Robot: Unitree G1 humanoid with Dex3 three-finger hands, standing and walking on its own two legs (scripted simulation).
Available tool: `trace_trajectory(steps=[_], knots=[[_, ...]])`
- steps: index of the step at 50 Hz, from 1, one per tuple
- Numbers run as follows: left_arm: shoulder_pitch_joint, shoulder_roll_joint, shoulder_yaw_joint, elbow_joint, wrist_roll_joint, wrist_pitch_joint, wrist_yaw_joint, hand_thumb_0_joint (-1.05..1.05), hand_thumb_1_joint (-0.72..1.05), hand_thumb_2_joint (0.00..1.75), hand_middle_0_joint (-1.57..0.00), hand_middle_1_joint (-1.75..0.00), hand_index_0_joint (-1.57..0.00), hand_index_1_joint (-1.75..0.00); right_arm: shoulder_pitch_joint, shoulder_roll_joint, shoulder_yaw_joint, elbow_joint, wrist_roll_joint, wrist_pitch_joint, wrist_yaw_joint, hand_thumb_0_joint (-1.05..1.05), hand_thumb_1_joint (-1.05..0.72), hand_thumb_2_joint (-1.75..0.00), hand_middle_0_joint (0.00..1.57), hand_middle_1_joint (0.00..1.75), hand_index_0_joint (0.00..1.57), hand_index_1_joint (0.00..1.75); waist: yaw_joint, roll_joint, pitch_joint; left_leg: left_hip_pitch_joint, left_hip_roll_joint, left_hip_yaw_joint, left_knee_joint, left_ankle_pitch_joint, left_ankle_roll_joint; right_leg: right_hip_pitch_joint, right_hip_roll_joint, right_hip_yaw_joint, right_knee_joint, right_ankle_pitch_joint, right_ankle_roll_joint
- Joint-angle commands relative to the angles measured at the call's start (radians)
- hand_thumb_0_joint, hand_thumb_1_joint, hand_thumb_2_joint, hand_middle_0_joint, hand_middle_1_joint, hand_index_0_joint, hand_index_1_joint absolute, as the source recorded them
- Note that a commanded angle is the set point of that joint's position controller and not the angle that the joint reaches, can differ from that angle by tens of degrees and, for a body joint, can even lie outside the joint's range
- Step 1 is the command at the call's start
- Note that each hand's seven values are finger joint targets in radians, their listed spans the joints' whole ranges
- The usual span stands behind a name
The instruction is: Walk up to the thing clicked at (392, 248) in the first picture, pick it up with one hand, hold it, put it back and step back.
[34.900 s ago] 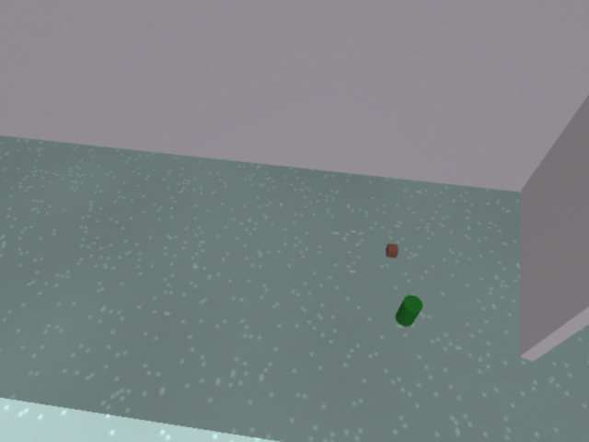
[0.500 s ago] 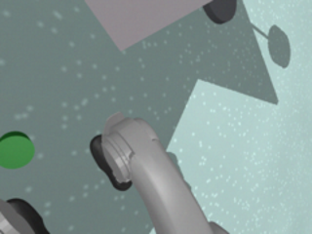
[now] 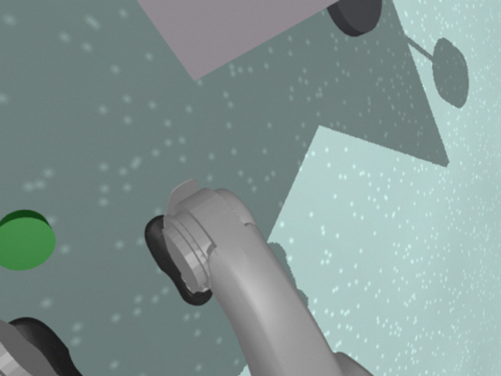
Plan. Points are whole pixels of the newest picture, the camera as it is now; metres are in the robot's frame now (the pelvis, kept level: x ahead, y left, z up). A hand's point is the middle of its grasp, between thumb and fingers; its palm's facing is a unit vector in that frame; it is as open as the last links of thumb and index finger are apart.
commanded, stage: close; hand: left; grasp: from above
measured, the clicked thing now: out of the picture +0.56 +0.32 -0.31
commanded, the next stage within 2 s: none
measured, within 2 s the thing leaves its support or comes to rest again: neither
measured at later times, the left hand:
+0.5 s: hand out of the picture +0.53 +0.29 -0.27, palm faces -0.29 -0.32 -0.90, open 10.9 cm
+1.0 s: hand out of the picture +0.53 +0.30 -0.27, palm faces -0.29 -0.32 -0.90, open 9.2 cm
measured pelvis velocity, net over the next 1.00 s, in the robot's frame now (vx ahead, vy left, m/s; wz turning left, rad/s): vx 0.00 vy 0.00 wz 0.00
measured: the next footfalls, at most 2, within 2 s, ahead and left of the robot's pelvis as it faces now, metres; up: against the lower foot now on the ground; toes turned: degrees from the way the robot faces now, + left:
none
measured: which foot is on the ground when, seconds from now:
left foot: down 0.00-1.00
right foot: down 0.00-1.00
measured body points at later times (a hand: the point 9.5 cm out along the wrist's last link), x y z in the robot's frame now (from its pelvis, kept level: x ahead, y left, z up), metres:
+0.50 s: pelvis +0.00 +0.00 +0.00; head +0.34 +0.10 +0.27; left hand +0.54 +0.30 -0.22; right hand -0.03 -0.23 -0.03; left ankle +0.05 +0.13 -0.30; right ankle +0.12 -0.12 -0.30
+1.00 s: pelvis +0.00 +0.00 +0.00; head +0.34 +0.10 +0.28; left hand +0.54 +0.31 -0.22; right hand -0.03 -0.23 -0.03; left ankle +0.05 +0.13 -0.30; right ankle +0.12 -0.12 -0.30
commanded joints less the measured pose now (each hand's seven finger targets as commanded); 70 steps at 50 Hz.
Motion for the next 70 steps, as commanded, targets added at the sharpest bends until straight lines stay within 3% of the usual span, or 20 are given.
trace_trajectory(steps=[1, 7, 10, 11, 27, 37, 42, 45, 47, 54, 56, 61, 70], knots=[[-0.263, 0.104, -0.034, -0.141, 0.017, -0.006, 0.026, 0.00, -0.09, 0.61, -0.33, -0.85, -0.40, -0.78, 0.266, -0.347, -0.075, 0.072, 0.001, 0.007, -0.007, 0.00, -0.88, -0.90, 0.20, 0.30, 0.20, 0.30, -0.104, 0.622, -0.682, 0.456, 0.057, 0.080, -0.244, 0.331, 0.028, 0.547, 0.026, -0.111, -0.161, 0.332, -0.079], [-0.263, 0.116, -0.028, -0.096, 0.042, -0.010, 0.042, 0.00, -0.05, 0.58, -0.36, -0.82, -0.43, -0.74, 0.275, -0.348, -0.072, 0.086, 0.002, 0.012, -0.006, 0.00, -0.88, -0.90, 0.20, 0.30, 0.20, 0.30, -0.105, 0.634, -0.678, 0.461, 0.060, 0.075, -0.252, 0.329, 0.026, 0.535, 0.029, -0.120, -0.159, 0.330, -0.083], [-0.271, 0.107, -0.024, -0.113, 0.029, -0.010, 0.047, 0.00, -0.04, 0.56, -0.37, -0.80, -0.44, -0.73, 0.264, -0.347, -0.079, 0.072, 0.002, 0.005, -0.005, 0.00, -0.88, -0.90, 0.20, 0.30, 0.20, 0.30, -0.106, 0.631, -0.661, 0.459, 0.054, 0.081, -0.252, 0.316, 0.028, 0.527, 0.030, -0.116, -0.163, 0.318, -0.083], [-0.266, 0.126, -0.025, -0.103, 0.045, -0.008, 0.055, 0.00, -0.05, 0.58, -0.38, -0.79, -0.44, -0.73, 0.268, -0.353, -0.076, 0.079, 0.002, 0.006, -0.006, 0.00, -0.88, -0.90, 0.20, 0.30, 0.20, 0.30, -0.103, 0.627, -0.673, 0.458, 0.057, 0.081, -0.252, 0.317, 0.028, 0.539, 0.031, -0.119, -0.164, 0.321, -0.083], [-0.264, 0.115, -0.019, -0.136, 0.029, 0.000, 0.053, 0.00, 0.08, 0.49, -0.48, -0.68, -0.54, -0.62, 0.270, -0.354, -0.074, 0.063, 0.008, 0.015, 0.001, 0.00, -0.88, -0.89, 0.20, 0.30, 0.20, 0.30, -0.102, 0.667, -0.694, 0.493, 0.065, 0.069, -0.257, 0.372, 0.021, 0.527, 0.021, -0.115, -0.154, 0.351, -0.083], [-0.279, 0.141, -0.008, -0.155, 0.021, -0.006, 0.049, 0.00, 0.16, 0.42, -0.54, -0.62, -0.61, -0.55, 0.261, -0.356, -0.086, 0.057, 0.007, 0.008, -0.005, 0.00, -0.88, -0.89, 0.20, 0.30, 0.20, 0.30, -0.098, 0.639, -0.688, 0.455, 0.054, 0.087, -0.253, 0.324, 0.030, 0.561, 0.024, -0.106, -0.167, 0.330, -0.081], [-0.242, 0.131, -0.016, -0.126, 0.031, 0.002, 0.043, 0.00, 0.19, 0.43, -0.58, -0.58, -0.64, -0.52, 0.273, -0.347, -0.073, 0.075, 0.006, 0.011, -0.004, 0.00, -0.88, -0.89, 0.20, 0.30, 0.20, 0.30, -0.095, 0.625, -0.702, 0.450, 0.060, 0.087, -0.240, 0.341, 0.032, 0.573, 0.024, -0.105, -0.171, 0.349, -0.076], [-0.271, 0.128, -0.012, -0.145, 0.019, -0.005, 0.042, 0.00, 0.24, 0.41, -0.60, -0.60, -0.67, -0.53, 0.263, -0.347, -0.085, 0.060, 0.005, 0.008, -0.007, 0.00, -0.88, -0.89, 0.20, 0.30, 0.20, 0.30, -0.097, 0.639, -0.687, 0.465, 0.057, 0.085, -0.254, 0.337, 0.027, 0.561, 0.025, -0.107, -0.163, 0.335, -0.081], [-0.253, 0.108, -0.021, -0.135, 0.018, 0.000, 0.036, 0.00, 0.27, 0.40, -0.63, -0.57, -0.69, -0.51, 0.265, -0.338, -0.071, 0.070, 0.010, 0.012, -0.004, 0.00, -0.88, -0.89, 0.20, 0.30, 0.20, 0.30, -0.095, 0.636, -0.674, 0.462, 0.062, 0.077, -0.247, 0.351, 0.028, 0.535, 0.022, -0.109, -0.156, 0.341, -0.081], [-0.245, 0.118, -0.028, -0.102, 0.035, -0.018, 0.030, 0.00, 0.32, 0.33, -0.65, -0.55, -0.73, -0.46, 0.261, -0.348, -0.079, 0.078, 0.007, 0.012, -0.013, 0.00, -0.88, -0.89, 0.20, 0.30, 0.20, 0.30, -0.100, 0.612, -0.660, 0.445, 0.057, 0.075, -0.256, 0.297, 0.031, 0.529, 0.028, -0.118, -0.159, 0.300, -0.083], [-0.242, 0.107, -0.029, -0.110, 0.040, -0.018, 0.033, 0.00, 0.33, 0.33, -0.67, -0.53, -0.74, -0.45, 0.258, -0.347, -0.070, 0.068, 0.011, 0.015, -0.013, 0.00, -0.88, -0.89, 0.20, 0.30, 0.20, 0.30, -0.097, 0.629, -0.667, 0.476, 0.063, 0.069, -0.255, 0.337, 0.026, 0.507, 0.022, -0.120, -0.155, 0.320, -0.083], [-0.249, 0.116, -0.027, -0.095, 0.039, -0.025, 0.041, 0.00, 0.37, 0.34, -0.70, -0.53, -0.77, -0.46, 0.258, -0.348, -0.078, 0.078, 0.009, 0.009, -0.018, 0.00, -0.88, -0.89, 0.20, 0.30, 0.20, 0.30, -0.099, 0.613, -0.663, 0.452, 0.058, 0.075, -0.254, 0.304, 0.030, 0.521, 0.025, -0.119, -0.163, 0.306, -0.083], [-0.249, 0.125, -0.021, -0.144, 0.039, -0.020, 0.052, 0.00, 0.40, 0.22, -0.72, -0.44, -0.81, -0.35, 0.265, -0.348, -0.071, 0.068, 0.011, 0.009, -0.009, 0.00, -0.88, -0.89, 0.20, 0.30, 0.20, 0.30, -0.100, 0.658, -0.685, 0.488, 0.065, 0.070, -0.254, 0.363, 0.024, 0.527, 0.019, -0.111, -0.152, 0.348, -0.082]])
